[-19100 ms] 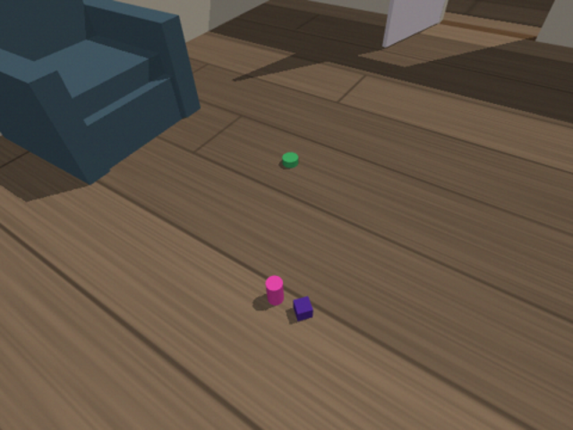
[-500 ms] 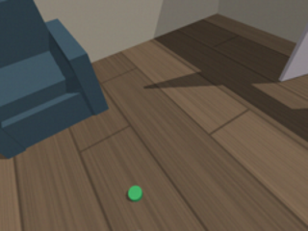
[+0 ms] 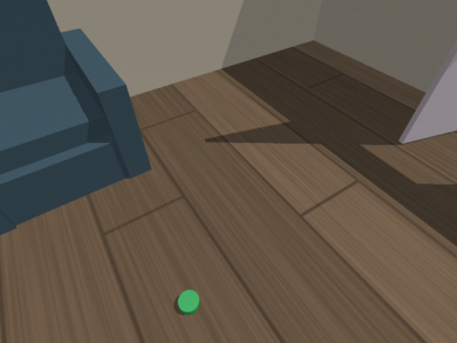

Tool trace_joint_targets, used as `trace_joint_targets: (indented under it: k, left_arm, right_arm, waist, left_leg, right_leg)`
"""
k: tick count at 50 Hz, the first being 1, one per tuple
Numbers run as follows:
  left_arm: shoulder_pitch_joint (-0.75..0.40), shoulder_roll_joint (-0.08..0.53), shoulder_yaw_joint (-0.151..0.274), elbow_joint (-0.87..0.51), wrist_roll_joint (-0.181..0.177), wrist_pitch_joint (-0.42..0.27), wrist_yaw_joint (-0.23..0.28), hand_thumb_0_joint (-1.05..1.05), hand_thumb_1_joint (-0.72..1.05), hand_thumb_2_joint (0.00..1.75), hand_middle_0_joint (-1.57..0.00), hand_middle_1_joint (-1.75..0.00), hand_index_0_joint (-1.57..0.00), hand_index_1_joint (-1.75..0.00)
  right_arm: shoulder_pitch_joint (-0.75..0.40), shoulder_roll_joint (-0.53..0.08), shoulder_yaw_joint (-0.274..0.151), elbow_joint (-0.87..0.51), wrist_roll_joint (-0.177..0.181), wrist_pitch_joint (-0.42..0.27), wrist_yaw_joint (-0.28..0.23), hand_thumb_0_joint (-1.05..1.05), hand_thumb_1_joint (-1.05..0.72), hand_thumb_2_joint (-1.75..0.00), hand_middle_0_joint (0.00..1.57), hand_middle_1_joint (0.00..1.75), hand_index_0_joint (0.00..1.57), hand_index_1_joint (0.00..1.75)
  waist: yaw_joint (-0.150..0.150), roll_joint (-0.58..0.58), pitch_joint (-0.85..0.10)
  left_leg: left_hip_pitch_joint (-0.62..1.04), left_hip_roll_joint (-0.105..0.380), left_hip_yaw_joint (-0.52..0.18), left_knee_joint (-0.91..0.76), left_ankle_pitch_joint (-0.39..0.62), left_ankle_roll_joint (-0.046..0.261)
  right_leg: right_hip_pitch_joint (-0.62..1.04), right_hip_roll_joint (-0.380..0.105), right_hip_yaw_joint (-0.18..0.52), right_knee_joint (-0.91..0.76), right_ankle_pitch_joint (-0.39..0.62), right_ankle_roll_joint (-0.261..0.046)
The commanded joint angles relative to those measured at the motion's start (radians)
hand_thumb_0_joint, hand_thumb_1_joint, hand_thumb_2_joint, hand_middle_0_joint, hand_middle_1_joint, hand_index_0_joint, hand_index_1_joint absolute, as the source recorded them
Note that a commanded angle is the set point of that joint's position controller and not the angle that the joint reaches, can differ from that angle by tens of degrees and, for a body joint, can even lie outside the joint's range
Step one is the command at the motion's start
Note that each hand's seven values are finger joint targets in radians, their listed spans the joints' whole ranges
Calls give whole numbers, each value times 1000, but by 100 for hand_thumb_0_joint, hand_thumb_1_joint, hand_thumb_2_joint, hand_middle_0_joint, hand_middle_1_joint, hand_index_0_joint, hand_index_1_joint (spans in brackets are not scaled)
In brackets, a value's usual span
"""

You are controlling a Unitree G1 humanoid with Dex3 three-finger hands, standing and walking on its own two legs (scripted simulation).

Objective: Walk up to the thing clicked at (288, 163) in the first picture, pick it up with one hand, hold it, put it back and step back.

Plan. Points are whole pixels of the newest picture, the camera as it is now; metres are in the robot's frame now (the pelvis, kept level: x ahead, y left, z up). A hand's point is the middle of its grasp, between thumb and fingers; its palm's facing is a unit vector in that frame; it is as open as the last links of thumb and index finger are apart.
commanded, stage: walk up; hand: left
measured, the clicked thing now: (189, 302) +0.44 +0.21 -0.75
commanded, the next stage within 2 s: stand in 1.04 s
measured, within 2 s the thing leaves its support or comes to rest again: neither
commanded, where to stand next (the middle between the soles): +0.03 -0.02 m, yaw -1 degrees
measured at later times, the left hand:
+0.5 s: hand out of the picture +0.10 +0.24 -0.15, palm faces -0.02 -0.95 -0.32, open 7.4 cm
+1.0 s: hand out of the picture +0.12 +0.24 -0.14, palm faces -0.03 -0.94 -0.33, open 7.4 cm
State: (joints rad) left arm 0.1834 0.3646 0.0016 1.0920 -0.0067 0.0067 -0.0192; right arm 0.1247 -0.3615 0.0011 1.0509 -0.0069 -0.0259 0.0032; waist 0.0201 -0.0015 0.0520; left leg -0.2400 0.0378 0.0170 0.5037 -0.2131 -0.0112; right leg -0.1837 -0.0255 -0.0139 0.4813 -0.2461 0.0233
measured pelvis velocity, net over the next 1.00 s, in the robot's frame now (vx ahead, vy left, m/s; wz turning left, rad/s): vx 0.03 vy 0.00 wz -0.02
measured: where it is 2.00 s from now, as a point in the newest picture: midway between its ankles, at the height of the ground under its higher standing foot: outside the picture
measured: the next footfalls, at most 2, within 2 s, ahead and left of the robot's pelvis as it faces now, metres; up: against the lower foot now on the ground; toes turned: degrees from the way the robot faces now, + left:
none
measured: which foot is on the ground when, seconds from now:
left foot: down 0.00-1.00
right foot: down 0.00-1.00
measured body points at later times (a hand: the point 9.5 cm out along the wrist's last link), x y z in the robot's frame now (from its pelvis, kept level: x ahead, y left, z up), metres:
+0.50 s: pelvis +0.02 -0.01 +0.01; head +0.03 -0.01 +0.46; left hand +0.10 +0.29 -0.12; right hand +0.09 -0.32 -0.12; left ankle +0.04 +0.13 -0.74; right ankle +0.01 -0.14 -0.74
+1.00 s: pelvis +0.03 +0.00 +0.01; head +0.03 -0.01 +0.46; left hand +0.12 +0.29 -0.12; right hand +0.10 -0.31 -0.12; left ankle +0.04 +0.13 -0.74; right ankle +0.01 -0.14 -0.74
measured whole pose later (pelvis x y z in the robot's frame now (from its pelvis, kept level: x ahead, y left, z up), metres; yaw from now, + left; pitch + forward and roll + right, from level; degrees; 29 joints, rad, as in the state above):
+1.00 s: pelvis +0.03 +0.00 +0.01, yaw -1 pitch -2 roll +0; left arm 0.08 0.34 0.01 1.15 0.00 0.01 -0.01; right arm 0.09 -0.35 -0.01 1.15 -0.01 -0.02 0.00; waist -0.01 0.00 0.04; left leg -0.13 0.04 0.04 0.33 -0.16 -0.02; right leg -0.10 -0.02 0.01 0.33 -0.20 0.02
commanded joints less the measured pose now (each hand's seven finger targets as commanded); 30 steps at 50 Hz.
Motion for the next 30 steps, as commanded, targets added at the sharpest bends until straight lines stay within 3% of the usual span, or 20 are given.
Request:
trace_joint_targets:
  k: [1, 5, 9, 13, 22, 30]
  left_arm:
    - [-68, 218, 36, -34, 4, -36, 13, 0, 90, 90, -20, -30, -20, -30]
    - [-87, 208, 35, -18, 5, -36, 14, 0, 90, 90, -20, -30, -20, -30]
    - [-110, 202, 36, -9, 6, -34, 15, 0, 90, 90, -20, -30, -20, -30]
    - [-124, 200, 39, -2, 10, -33, 16, 0, 90, 90, -20, -30, -20, -30]
    - [-131, 200, 46, 2, 11, -30, 18, 0, 90, 90, -20, -30, -20, -30]
    - [-143, 192, 47, 3, 11, -25, 20, 0, 90, 90, -20, -30, -20, -30]
  right_arm:
    - [-53, -225, -46, -44, 9, -27, -12, 0, -90, -90, 20, 30, 20, 30]
    - [-66, -220, -47, -19, 9, -24, -9, 0, -90, -90, 20, 30, 20, 30]
    - [-82, -212, -45, 1, 4, -18, -7, 0, -90, -90, 20, 30, 20, 30]
    - [-94, -209, -42, 17, -1, -20, -6, 0, -90, -90, 20, 30, 20, 30]
    - [-91, -206, -39, 33, -1, -24, -9, 0, -90, -90, 20, 30, 20, 30]
    - [-76, -206, -42, 42, -3, -22, -14, 0, -90, -90, 20, 30, 20, 30]
  waist:
    - [-21, -6, -50]
    - [-22, -40, -70]
    - [-23, -50, -42]
    - [-18, -37, -54]
    - [-14, -5, -102]
    - [-21, 0, -103]
  left_leg:
    - [61, 90, -97, -125, 55, 49]
    - [114, 90, -86, -136, 115, 46]
    - [115, 84, -82, -167, 55, 38]
    - [117, 88, -81, -192, 55, 33]
    - [130, 98, -67, -199, 167, 28]
    - [144, 101, -56, -201, 192, 29]
  right_leg:
    - [-19, -99, 109, -130, 119, -63]
    - [-14, -101, 102, -161, 144, -54]
    - [-30, -104, 109, -202, 67, -49]
    - [-7, -102, 106, -205, 75, -49]
    - [71, -102, 90, -192, 188, -43]
    - [80, -100, 87, -191, 216, -42]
